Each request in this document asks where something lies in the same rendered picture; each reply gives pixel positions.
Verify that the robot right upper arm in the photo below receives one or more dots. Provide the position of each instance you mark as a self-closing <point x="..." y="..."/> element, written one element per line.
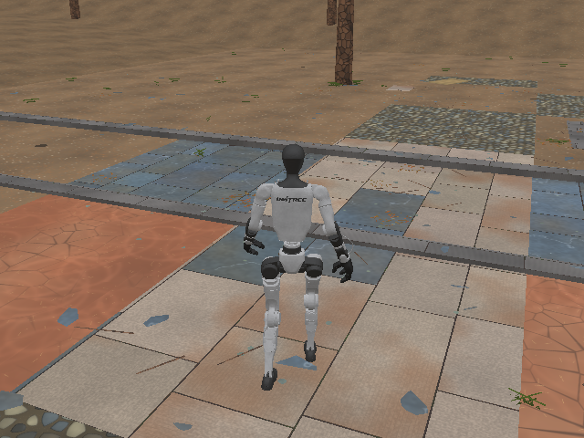
<point x="325" y="206"/>

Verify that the robot left upper arm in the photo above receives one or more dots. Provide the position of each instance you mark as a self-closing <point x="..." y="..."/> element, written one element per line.
<point x="263" y="192"/>

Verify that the robot left forearm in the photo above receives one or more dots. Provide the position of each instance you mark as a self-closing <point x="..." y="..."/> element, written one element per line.
<point x="249" y="234"/>

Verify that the right robot hand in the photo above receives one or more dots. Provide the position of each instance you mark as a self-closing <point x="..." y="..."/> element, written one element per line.
<point x="348" y="269"/>

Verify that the robot right forearm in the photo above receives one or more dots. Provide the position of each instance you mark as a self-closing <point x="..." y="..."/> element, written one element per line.
<point x="339" y="246"/>

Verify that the left robot foot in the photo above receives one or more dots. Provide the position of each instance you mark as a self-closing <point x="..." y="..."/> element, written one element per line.
<point x="267" y="383"/>

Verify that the left robot hand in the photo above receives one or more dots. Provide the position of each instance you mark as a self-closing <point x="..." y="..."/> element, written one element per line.
<point x="248" y="249"/>

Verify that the robot right thigh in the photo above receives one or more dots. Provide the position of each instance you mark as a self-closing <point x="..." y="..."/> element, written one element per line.
<point x="313" y="272"/>

